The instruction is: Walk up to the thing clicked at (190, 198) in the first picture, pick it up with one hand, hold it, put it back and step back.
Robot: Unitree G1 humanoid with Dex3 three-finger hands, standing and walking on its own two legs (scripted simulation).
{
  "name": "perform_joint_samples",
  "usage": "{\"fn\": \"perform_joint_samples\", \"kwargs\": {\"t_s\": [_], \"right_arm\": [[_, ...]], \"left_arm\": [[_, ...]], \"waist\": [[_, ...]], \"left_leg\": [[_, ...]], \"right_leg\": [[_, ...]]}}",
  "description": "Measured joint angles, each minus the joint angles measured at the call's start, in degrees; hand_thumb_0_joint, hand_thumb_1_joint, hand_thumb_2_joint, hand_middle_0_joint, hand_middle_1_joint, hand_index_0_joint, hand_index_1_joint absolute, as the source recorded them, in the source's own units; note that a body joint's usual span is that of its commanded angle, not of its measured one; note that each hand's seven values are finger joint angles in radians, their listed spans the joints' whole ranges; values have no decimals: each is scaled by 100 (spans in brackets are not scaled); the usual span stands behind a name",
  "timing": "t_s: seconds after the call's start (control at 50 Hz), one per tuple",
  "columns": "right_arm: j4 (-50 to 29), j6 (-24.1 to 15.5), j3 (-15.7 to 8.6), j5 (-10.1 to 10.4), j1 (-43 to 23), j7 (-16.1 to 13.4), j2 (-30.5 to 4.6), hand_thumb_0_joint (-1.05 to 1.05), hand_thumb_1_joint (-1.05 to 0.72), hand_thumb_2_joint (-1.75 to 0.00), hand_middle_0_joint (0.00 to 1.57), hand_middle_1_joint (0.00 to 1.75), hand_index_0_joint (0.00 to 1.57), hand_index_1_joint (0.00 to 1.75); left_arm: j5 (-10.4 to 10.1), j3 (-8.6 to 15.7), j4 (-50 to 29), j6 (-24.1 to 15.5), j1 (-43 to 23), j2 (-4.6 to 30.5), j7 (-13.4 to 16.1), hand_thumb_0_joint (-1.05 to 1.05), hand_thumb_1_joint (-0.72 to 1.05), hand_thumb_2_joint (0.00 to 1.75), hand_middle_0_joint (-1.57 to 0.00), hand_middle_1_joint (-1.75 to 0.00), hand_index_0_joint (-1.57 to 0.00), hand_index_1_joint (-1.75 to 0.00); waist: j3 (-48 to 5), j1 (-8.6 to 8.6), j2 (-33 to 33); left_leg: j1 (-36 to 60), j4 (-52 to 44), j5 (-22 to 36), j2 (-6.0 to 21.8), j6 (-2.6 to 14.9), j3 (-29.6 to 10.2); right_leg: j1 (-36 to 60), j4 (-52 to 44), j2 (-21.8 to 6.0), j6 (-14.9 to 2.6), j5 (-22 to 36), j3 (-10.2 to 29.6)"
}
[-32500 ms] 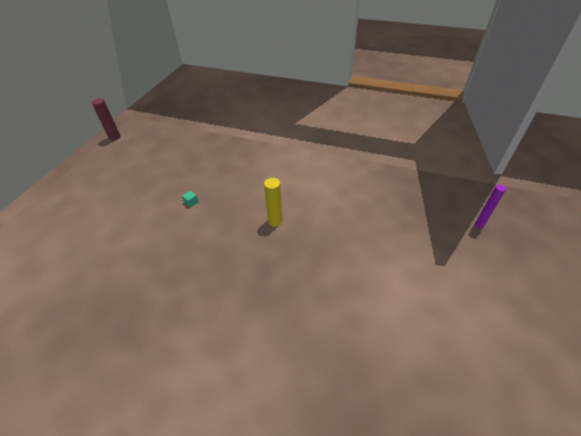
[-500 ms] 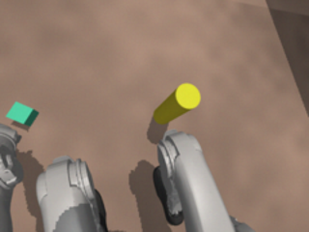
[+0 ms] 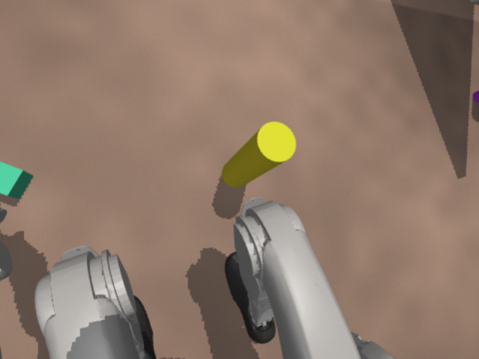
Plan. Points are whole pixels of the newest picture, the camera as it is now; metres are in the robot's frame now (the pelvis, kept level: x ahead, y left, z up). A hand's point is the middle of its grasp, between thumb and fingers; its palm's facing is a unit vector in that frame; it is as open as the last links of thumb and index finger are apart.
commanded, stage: rise first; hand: left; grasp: from above
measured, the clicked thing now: (6, 179) +0.47 +0.33 -0.29
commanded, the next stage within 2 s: none
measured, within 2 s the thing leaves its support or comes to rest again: neither
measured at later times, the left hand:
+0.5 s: hand out of the picture +0.44 +0.36 -0.18, palm faces -0.16 -0.40 -0.91, open 13.4 cm
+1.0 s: hand out of the picture +0.44 +0.36 -0.18, palm faces -0.14 -0.40 -0.91, open 13.7 cm
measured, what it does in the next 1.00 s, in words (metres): stands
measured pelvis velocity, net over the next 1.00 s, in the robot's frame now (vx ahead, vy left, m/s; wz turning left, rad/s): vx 0.00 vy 0.00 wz -0.03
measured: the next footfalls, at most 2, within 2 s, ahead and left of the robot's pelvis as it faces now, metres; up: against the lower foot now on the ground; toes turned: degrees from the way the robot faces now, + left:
none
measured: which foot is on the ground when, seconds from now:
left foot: down 0.00-1.00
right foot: down 0.00-1.00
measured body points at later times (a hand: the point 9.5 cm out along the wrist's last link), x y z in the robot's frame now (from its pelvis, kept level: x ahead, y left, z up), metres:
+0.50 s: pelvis +0.00 +0.00 +0.01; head +0.27 +0.08 +0.36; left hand +0.44 +0.37 -0.13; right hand +0.02 -0.25 -0.07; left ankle +0.07 +0.13 -0.28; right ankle +0.11 -0.12 -0.28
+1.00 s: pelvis +0.00 +0.00 +0.01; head +0.27 +0.09 +0.36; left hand +0.45 +0.38 -0.13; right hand +0.01 -0.25 -0.06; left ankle +0.07 +0.13 -0.28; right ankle +0.11 -0.12 -0.28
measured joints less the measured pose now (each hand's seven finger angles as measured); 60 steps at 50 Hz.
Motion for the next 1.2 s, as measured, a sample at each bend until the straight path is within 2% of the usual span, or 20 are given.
{"fn": "perform_joint_samples", "kwargs": {"t_s": [0.14,0.36,0.72,0.92,1.2], "right_arm": [[-49,-32,87,-13,-15,46,-12,0,-92,-90,20,30,20,30],[-113,-17,215,20,7,92,-48,0,-92,-90,20,30,20,30],[-203,-80,310,58,26,69,-80,0,-92,-91,20,30,20,30],[-252,-64,340,65,49,77,-71,0,-92,-91,20,30,20,30],[-262,-73,323,105,17,70,-56,0,-92,-90,20,30,20,30]], "left_arm": [[-75,45,64,66,-130,137,106,0,-43,91,-26,-86,-23,-90],[-78,-66,38,180,-280,343,29,0,-42,90,-26,-87,-24,-90],[-140,-220,104,251,-355,514,-72,0,-44,90,-24,-91,-22,-94],[-196,-99,-131,300,-351,491,-12,0,-47,92,-22,-94,-20,-96],[-189,-322,24,392,-363,525,-179,0,-52,97,-16,-99,-14,-101]], "waist": [[82,-80,-39],[131,-189,-79],[237,-228,-120],[240,-235,-166],[178,-231,-96]], "left_leg": [[16,-5,-16,5,11,-47],[56,-23,-48,24,17,-102],[122,-80,-25,37,13,-139],[140,-112,-34,37,12,-160],[176,-142,-28,43,35,-128]], "right_leg": [[47,-54,11,16,0,-43],[107,-125,35,23,3,-92],[177,-210,49,24,48,-128],[214,-266,51,21,44,-150],[248,-288,51,35,45,-124]]}}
